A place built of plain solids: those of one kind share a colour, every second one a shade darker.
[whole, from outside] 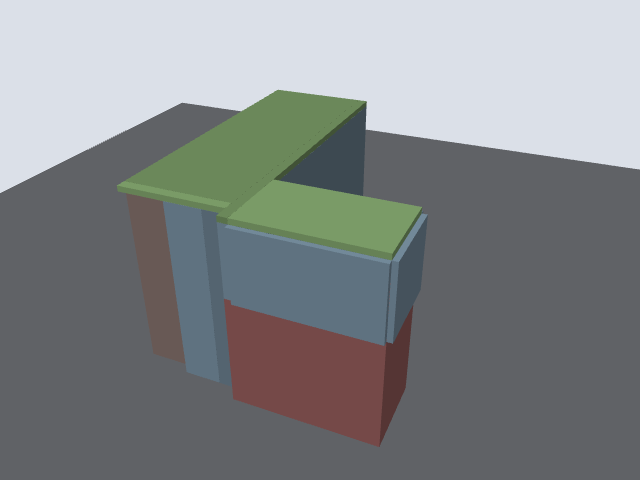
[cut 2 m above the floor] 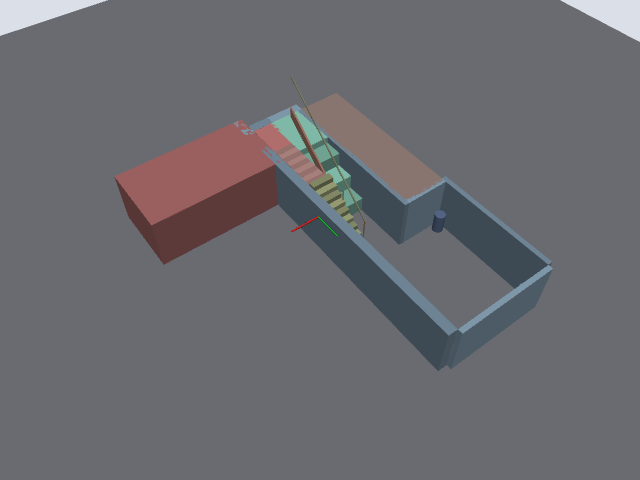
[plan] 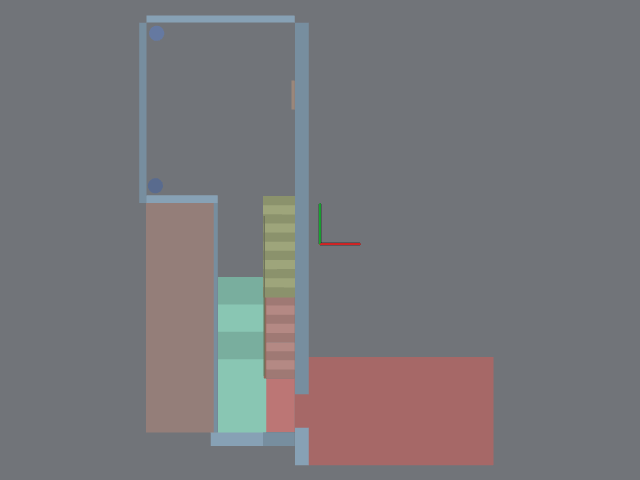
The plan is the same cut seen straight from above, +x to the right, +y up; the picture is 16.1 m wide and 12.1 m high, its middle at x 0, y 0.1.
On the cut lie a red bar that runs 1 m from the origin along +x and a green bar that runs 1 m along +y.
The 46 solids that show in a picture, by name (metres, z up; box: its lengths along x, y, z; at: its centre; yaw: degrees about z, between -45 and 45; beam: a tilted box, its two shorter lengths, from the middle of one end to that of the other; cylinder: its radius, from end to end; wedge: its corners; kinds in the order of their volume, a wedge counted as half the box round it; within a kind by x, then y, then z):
{
 "fill_1": {"box": [1.71, 5.88, 6.59], "at": [-3.53, -1.81, 3.24]},
 "floor_1": {"box": [0.81, 1.35, 4.3], "at": [-1.04, -4.07, 1.85]},
 "floor_2": {"box": [5.01, 2.73, 4.3], "at": [1.87, -4.21, 1.85]},
 "wall_1": {"box": [0.18, 4.55, 6.6], "at": [-4.47, 3.31, 3.25]},
 "wall_2": {"box": [1.8, 0.2, 6.6], "at": [-3.48, 1.13, 3.25]},
 "wall_3": {"box": [0.18, 5.97, 6.6], "at": [-2.66, -1.76, 3.25]},
 "wall_4": {"box": [3.74, 0.18, 6.6], "at": [-2.5, 5.67, 3.25]},
 "wall_5": {"box": [1.32, 0.35, 6.6], "at": [-2.1, -4.92, 3.25]},
 "wall_6": {"box": [0.81, 0.35, 6.6], "at": [-1.04, -4.92, 3.25]},
 "wall_7": {"box": [0.35, 0.95, 6.6], "at": [-0.46, -5.1, 3.25]},
 "wall_8": {"box": [0.35, 9.37, 6.6], "at": [-0.46, 0.89, 3.25]},
 "wall_9": {"box": [4.66, 0.18, 2.55], "at": [2.05, -5.67, 5.27]},
 "wall_10": {"box": [0.18, 2.73, 2.55], "at": [4.47, -4.21, 5.27]},
 "roof_1": {"box": [3.74, 0.35, 0.2], "at": [-2.5, -4.92, 6.65]},
 "roof_2": {"box": [3.74, 10.32, 0.2], "at": [-2.5, 0.42, 6.65]},
 "roof_3": {"box": [0.35, 11.16, 0.2], "at": [-0.46, 0.0, 6.65]},
 "roof_4": {"box": [4.66, 2.73, 0.2], "at": [2.05, -4.21, 6.65]},
 "mass_1": {"box": [1.22, 1.85, 2.36], "at": [-1.96, -3.83, 1.13]},
 "mass_2": {"box": [1.22, 0.69, 1.78], "at": [-1.96, -2.56, 0.84]},
 "mass_3": {"box": [1.22, 0.69, 1.21], "at": [-1.96, -1.87, 0.56]},
 "mass_4": {"box": [1.22, 0.69, 0.64], "at": [-1.96, -1.18, 0.27]},
 "under_1": {"box": [0.72, 0.23, 3.66], "at": [-0.99, -3.28, 1.78]},
 "under_2": {"box": [0.72, 0.24, 3.47], "at": [-0.99, -3.05, 1.68]},
 "under_3": {"box": [0.72, 0.23, 3.27], "at": [-0.99, -2.82, 1.59]},
 "under_4": {"box": [0.72, 0.23, 3.08], "at": [-0.99, -2.59, 1.49]},
 "under_5": {"box": [0.72, 0.23, 2.89], "at": [-0.99, -2.36, 1.4]},
 "under_6": {"box": [0.72, 0.23, 2.7], "at": [-0.99, -2.13, 1.3]},
 "under_7": {"box": [0.72, 0.23, 2.51], "at": [-0.99, -1.9, 1.21]},
 "under_8": {"box": [0.72, 0.23, 2.32], "at": [-0.99, -1.67, 1.11]},
 "under_9": {"box": [0.72, 0.23, 2.13], "at": [-0.99, -1.44, 1.02]},
 "string_1": {"wedge": [[-1.42, -3.39, 3.19], [-1.42, -3.39, 3.58], [-1.42, 0.51, -0.05], [-1.42, 0.51, 0.34], [-1.35, -3.39, 3.19], [-1.35, -3.39, 3.58], [-1.35, 0.51, -0.05], [-1.35, 0.51, 0.34]]},
 "guard_rail_1": {"wedge": [[-1.42, -3.32, 4.78], [-1.42, -3.32, 4.84], [-1.42, 0.71, 1.45], [-1.42, 0.71, 1.5], [-1.38, -3.32, 4.78], [-1.38, -3.32, 4.84], [-1.38, 0.71, 1.45], [-1.38, 0.71, 1.5]]},
 "tread_1": {"wedge": [[-1.44, -1.35, 1.89], [-1.44, -1.35, 2.09], [-1.44, -1.09, 1.89], [-1.44, -1.09, 2.09], [-0.63, -1.35, 1.89], [-0.63, -1.35, 2.09], [-0.63, -1.09, 1.89], [-0.63, -1.09, 2.09]]},
 "tread_2": {"wedge": [[-1.44, -1.12, 1.7], [-1.44, -1.12, 1.9], [-1.44, -0.86, 1.7], [-1.44, -0.86, 1.9], [-0.63, -1.12, 1.7], [-0.63, -1.12, 1.9], [-0.63, -0.86, 1.7], [-0.63, -0.86, 1.9]]},
 "tread_3": {"wedge": [[-1.44, -0.89, 1.51], [-1.44, -0.89, 1.71], [-1.44, -0.63, 1.51], [-1.44, -0.63, 1.71], [-0.63, -0.89, 1.51], [-0.63, -0.89, 1.71], [-0.63, -0.63, 1.51], [-0.63, -0.63, 1.71]]},
 "tread_4": {"wedge": [[-1.44, -0.66, 1.31], [-1.44, -0.66, 1.52], [-1.44, -0.4, 1.31], [-1.44, -0.4, 1.52], [-0.63, -0.66, 1.31], [-0.63, -0.66, 1.52], [-0.63, -0.4, 1.31], [-0.63, -0.4, 1.52]]},
 "tread_5": {"wedge": [[-1.44, -0.43, 1.13], [-1.44, -0.43, 1.33], [-1.44, -0.17, 1.13], [-1.44, -0.17, 1.33], [-0.63, -0.43, 1.13], [-0.63, -0.43, 1.33], [-0.63, -0.17, 1.13], [-0.63, -0.17, 1.33]]},
 "tread_6": {"wedge": [[-1.44, -0.2, 0.94], [-1.44, -0.2, 1.14], [-1.44, 0.06, 0.94], [-1.44, 0.06, 1.14], [-0.63, -0.2, 0.94], [-0.63, -0.2, 1.14], [-0.63, 0.06, 0.94], [-0.63, 0.06, 1.14]]},
 "tread_7": {"wedge": [[-1.44, 0.03, 0.75], [-1.44, 0.03, 0.95], [-1.44, 0.29, 0.75], [-1.44, 0.29, 0.95], [-0.63, 0.03, 0.75], [-0.63, 0.03, 0.95], [-0.63, 0.29, 0.75], [-0.63, 0.29, 0.95]]},
 "tread_8": {"wedge": [[-1.44, 0.26, 0.56], [-1.44, 0.26, 0.76], [-1.44, 0.52, 0.56], [-1.44, 0.52, 0.76], [-0.63, 0.26, 0.56], [-0.63, 0.26, 0.76], [-0.63, 0.52, 0.56], [-0.63, 0.52, 0.76]]},
 "tread_9": {"wedge": [[-1.44, 0.49, 0.36], [-1.44, 0.49, 0.57], [-1.44, 0.75, 0.36], [-1.44, 0.75, 0.57], [-0.63, 0.49, 0.36], [-0.63, 0.49, 0.57], [-0.63, 0.75, 0.36], [-0.63, 0.75, 0.57]]},
 "tread_10": {"wedge": [[-1.44, 0.72, 0.17], [-1.44, 0.72, 0.38], [-1.44, 0.98, 0.17], [-1.44, 0.98, 0.37], [-0.63, 0.72, 0.17], [-0.63, 0.72, 0.38], [-0.63, 0.98, 0.17], [-0.63, 0.98, 0.38]]},
 "tread_11": {"wedge": [[-1.44, 0.95, -0.05], [-1.44, 0.95, 0.18], [-1.44, 1.21, -0.05], [-1.44, 1.21, 0.18], [-0.63, 0.95, -0.05], [-0.63, 0.95, 0.18], [-0.63, 1.21, -0.05], [-0.63, 1.21, 0.18]]},
 "bin_1": {"cylinder": 0.19, "from": [-4.15, 1.47, 0.0], "to": [-4.15, 1.47, 0.75]},
 "bin_2": {"cylinder": 0.19, "from": [-4.12, 5.31, 0.0], "to": [-4.12, 5.31, 0.75]},
 "cabinet_1": {"box": [0.09, 0.74, 0.58], "at": [-0.68, 3.76, 1.52]}
}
